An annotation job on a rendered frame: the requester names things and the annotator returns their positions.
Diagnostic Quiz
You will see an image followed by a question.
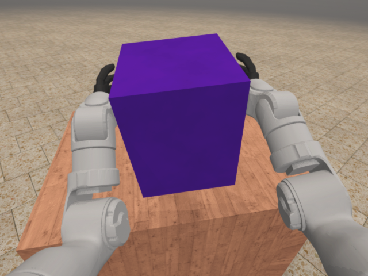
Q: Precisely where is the carton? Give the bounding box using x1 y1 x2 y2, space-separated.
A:
108 33 251 198

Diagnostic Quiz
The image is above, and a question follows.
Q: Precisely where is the right robot forearm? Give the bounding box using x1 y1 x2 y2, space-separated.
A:
246 79 352 215

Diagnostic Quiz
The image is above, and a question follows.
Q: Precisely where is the robot right upper arm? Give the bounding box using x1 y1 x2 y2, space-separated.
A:
276 170 368 276

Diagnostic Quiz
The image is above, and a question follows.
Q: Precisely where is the pedestal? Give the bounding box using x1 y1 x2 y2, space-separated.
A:
16 111 310 276

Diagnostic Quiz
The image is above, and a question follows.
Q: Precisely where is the right robot hand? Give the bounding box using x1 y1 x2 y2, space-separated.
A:
236 52 259 80

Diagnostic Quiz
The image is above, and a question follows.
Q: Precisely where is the left robot forearm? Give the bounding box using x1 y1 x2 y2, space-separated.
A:
61 91 120 242

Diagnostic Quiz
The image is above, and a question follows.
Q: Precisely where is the robot left upper arm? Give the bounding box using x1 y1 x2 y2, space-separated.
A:
5 197 131 276

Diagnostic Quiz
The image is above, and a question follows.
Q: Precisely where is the left robot hand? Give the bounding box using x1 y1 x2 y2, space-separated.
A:
93 63 115 94

